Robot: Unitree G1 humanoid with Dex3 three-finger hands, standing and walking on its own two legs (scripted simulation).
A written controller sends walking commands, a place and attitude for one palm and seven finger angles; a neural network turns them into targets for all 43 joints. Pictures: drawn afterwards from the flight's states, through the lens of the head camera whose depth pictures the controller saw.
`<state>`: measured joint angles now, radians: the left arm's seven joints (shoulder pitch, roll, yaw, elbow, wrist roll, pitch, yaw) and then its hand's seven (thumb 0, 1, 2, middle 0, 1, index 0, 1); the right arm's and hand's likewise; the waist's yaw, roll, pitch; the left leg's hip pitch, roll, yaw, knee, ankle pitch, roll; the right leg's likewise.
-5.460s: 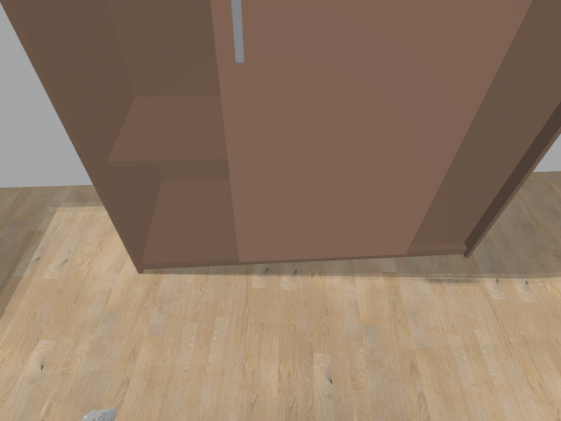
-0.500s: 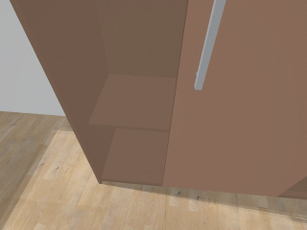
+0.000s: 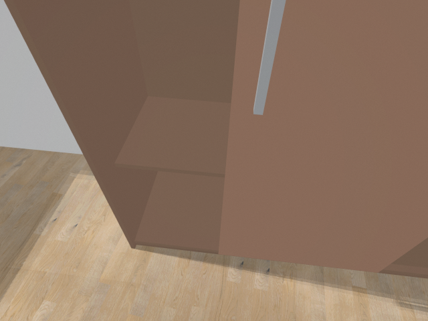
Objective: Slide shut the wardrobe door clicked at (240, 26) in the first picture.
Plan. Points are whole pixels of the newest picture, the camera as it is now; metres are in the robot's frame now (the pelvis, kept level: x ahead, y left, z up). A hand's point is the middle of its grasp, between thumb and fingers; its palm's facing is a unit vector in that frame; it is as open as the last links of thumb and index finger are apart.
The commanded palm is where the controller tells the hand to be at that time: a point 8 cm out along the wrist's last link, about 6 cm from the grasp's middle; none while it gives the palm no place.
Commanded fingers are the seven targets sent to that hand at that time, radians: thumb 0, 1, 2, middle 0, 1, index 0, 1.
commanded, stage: look again from close up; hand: right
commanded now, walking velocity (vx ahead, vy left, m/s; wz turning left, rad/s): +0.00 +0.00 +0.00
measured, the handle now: (268, 46) +0.50 -0.05 +0.28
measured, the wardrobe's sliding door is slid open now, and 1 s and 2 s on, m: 0.41 0.41 0.41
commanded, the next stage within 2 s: shuffle to correct the standing spot in 0.42 s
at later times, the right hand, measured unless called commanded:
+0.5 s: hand out of the picture -0.03 -0.17 -0.17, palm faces +0.01 +0.99 -0.17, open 7.4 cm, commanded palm none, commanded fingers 0.00 -0.90 -0.90 0.20 0.30 0.20 0.30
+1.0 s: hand out of the picture -0.01 -0.12 -0.18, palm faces +0.09 +0.98 -0.16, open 7.4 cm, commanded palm none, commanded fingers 0.00 -0.90 -0.90 0.20 0.30 0.20 0.30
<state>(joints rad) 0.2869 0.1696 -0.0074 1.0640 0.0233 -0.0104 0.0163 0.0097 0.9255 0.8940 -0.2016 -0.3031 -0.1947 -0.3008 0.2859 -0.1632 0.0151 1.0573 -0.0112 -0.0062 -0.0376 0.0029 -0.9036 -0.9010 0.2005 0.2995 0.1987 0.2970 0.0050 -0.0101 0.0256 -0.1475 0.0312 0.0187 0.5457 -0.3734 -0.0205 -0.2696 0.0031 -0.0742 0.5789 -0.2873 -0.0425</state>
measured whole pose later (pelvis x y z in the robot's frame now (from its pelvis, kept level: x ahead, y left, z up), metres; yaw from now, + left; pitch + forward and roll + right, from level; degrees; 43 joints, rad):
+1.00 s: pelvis +0.04 +0.04 -0.01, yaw -2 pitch +1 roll +1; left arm 0.28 0.15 0.02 1.11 0.02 0.00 0.04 0.01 0.91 0.89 -0.20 -0.30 -0.20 -0.30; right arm 0.39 -0.15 -0.02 1.08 -0.03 0.01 -0.02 0.00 -0.90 -0.90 0.20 0.30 0.20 0.30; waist -0.02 0.02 0.02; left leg -0.12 -0.04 0.08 0.53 -0.43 0.05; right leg -0.38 -0.05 -0.10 0.80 -0.47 -0.03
